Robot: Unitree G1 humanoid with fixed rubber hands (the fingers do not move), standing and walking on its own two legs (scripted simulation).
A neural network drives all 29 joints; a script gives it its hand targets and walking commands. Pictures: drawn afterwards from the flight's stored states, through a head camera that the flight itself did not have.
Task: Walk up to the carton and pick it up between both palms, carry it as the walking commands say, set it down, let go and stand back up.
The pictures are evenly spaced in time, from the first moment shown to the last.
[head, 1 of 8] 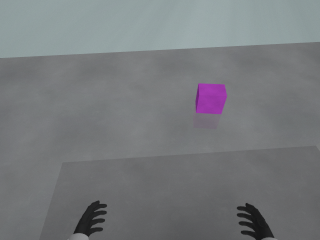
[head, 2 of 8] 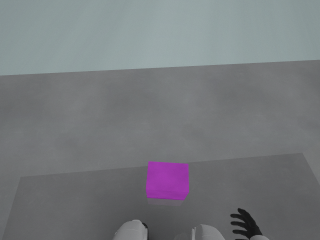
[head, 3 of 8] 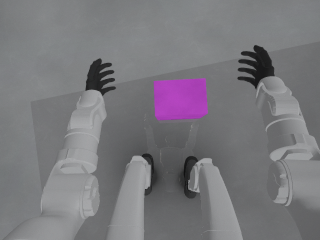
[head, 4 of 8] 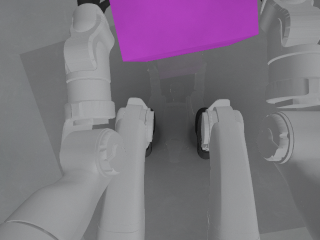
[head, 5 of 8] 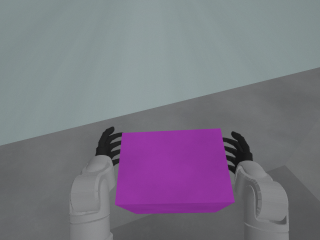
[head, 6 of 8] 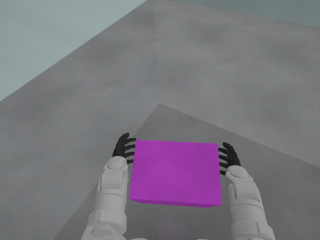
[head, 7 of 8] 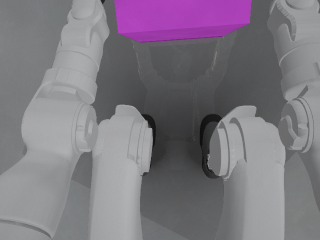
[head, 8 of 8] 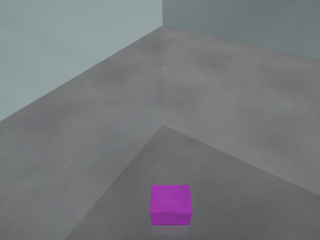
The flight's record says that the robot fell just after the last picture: no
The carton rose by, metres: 0.70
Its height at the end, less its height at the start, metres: +0.00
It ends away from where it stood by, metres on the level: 0.88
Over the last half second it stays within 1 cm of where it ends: yes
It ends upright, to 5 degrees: yes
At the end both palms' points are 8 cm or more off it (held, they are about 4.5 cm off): yes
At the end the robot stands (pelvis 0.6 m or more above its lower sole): yes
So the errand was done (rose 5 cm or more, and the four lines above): yes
